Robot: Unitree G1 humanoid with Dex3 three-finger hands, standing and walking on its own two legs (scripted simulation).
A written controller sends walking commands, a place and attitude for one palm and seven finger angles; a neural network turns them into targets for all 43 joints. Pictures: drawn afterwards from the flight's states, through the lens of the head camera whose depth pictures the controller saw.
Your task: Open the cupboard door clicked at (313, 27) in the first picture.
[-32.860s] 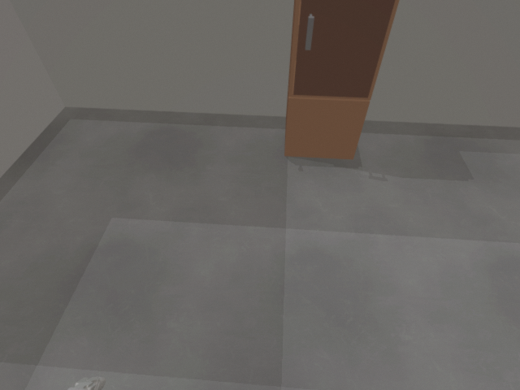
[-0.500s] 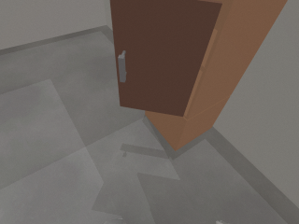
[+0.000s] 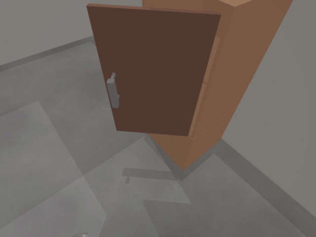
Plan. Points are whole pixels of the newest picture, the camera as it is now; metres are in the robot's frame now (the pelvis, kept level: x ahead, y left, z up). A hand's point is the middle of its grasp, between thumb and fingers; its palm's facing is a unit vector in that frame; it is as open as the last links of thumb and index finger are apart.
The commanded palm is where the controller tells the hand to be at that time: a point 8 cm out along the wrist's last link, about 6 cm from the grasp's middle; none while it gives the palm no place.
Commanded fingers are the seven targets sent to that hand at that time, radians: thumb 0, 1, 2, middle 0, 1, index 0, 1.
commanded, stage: come to a stop and stand still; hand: left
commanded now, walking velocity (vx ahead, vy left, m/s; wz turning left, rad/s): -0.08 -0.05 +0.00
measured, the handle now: (114, 90) +0.61 +0.18 -0.03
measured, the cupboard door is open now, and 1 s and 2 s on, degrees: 46 46 46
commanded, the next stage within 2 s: look again from close up in 1.08 s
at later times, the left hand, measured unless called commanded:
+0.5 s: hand out of the picture -0.01 +0.15 -0.17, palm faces +0.05 -0.98 -0.21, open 7.3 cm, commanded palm none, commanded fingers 0.00 0.90 0.90 -0.20 -0.30 -0.20 -0.30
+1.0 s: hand out of the picture -0.07 +0.17 -0.17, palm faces +0.03 -0.98 -0.18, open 7.3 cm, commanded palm none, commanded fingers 0.00 0.90 0.90 -0.20 -0.30 -0.20 -0.30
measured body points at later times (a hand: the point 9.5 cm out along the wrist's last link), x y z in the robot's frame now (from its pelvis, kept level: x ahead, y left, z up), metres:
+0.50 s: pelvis -0.04 -0.03 +0.00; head -0.04 -0.03 +0.45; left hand -0.01 +0.20 -0.15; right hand +0.06 -0.26 -0.14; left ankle -0.04 +0.08 -0.73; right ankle -0.02 -0.13 -0.73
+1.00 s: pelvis -0.06 +0.00 +0.01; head -0.06 +0.01 +0.46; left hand -0.07 +0.22 -0.15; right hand -0.08 -0.23 -0.14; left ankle -0.04 +0.08 -0.73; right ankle -0.02 -0.13 -0.73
